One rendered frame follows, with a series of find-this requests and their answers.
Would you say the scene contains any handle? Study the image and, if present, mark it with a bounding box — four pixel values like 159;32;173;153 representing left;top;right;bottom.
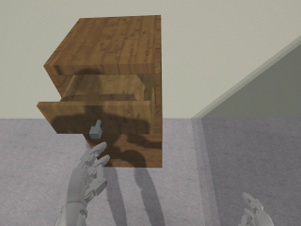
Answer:
89;120;103;139

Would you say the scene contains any robot right hand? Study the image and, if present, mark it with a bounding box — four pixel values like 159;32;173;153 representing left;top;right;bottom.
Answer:
238;192;274;226

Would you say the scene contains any cabinet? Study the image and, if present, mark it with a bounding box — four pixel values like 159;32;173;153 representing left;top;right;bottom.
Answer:
43;15;163;169

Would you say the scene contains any robot left hand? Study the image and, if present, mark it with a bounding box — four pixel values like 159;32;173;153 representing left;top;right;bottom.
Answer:
66;142;110;208

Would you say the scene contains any drawer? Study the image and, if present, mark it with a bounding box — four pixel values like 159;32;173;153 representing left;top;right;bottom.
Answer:
37;73;156;135

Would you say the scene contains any left robot forearm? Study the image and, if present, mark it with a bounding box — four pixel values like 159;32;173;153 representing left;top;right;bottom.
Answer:
54;202;87;226

